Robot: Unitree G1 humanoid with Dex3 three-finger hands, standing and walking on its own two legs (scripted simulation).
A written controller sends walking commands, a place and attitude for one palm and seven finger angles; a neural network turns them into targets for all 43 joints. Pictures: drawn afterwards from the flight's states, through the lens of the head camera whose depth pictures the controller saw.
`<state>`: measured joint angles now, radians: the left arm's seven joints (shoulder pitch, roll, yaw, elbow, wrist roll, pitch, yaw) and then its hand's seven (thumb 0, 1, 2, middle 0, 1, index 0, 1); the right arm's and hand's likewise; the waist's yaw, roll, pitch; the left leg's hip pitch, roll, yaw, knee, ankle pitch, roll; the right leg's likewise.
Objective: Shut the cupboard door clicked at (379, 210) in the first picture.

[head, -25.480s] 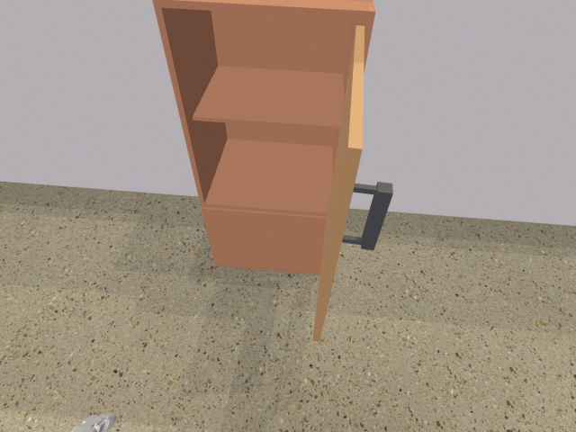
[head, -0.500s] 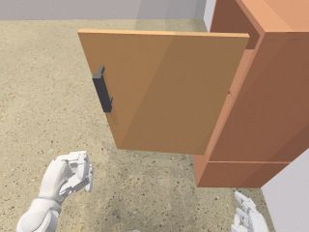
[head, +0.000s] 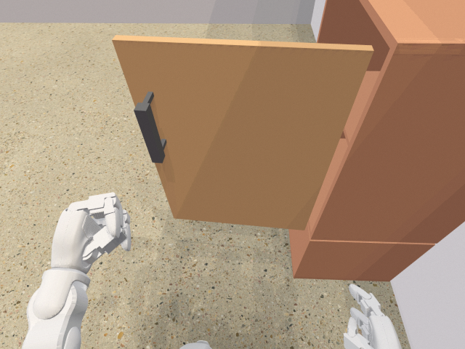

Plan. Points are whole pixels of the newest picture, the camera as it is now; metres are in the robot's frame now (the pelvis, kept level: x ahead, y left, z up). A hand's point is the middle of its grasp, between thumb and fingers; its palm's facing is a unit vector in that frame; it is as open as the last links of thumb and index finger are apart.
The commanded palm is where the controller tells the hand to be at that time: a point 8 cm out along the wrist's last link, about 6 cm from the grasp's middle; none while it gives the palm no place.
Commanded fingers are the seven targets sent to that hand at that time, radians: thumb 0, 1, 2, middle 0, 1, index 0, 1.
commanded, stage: bring the fist close to the handle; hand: left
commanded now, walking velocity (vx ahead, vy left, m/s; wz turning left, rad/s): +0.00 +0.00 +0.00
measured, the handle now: (154, 128) +0.51 +0.20 +0.08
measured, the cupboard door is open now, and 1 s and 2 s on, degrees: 86 86 76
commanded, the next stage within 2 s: push the door shut along its arc in 1.18 s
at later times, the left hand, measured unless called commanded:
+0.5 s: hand (154, 193) +0.35 +0.17 +0.08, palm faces -0.06 -1.00 -0.02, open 3.1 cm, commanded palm +0.34 +0.22 +0.09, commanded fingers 0.00 0.90 0.90 -1.30 -1.50 -1.30 -1.50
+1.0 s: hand (164, 160) +0.41 +0.16 +0.09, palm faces -0.02 -1.00 -0.03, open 3.1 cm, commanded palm +0.38 +0.21 +0.09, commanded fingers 0.00 0.90 0.90 -1.30 -1.50 -1.30 -1.50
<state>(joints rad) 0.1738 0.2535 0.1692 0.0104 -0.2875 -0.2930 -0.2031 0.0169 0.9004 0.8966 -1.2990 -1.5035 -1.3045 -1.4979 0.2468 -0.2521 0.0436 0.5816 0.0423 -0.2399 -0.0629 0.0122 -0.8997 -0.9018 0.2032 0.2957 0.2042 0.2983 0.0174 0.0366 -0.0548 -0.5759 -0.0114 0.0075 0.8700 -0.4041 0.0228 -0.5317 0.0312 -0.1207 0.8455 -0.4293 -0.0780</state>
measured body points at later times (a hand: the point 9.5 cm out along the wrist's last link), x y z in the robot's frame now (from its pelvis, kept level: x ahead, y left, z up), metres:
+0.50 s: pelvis +0.01 +0.01 +0.01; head +0.05 -0.01 +0.46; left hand +0.35 +0.22 +0.08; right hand +0.15 -0.24 -0.09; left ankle +0.02 +0.10 -0.70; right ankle +0.00 -0.07 -0.70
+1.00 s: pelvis +0.00 +0.01 +0.01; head +0.05 +0.00 +0.45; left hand +0.41 +0.21 +0.10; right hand +0.07 -0.26 -0.11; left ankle +0.02 +0.10 -0.70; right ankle +0.00 -0.07 -0.70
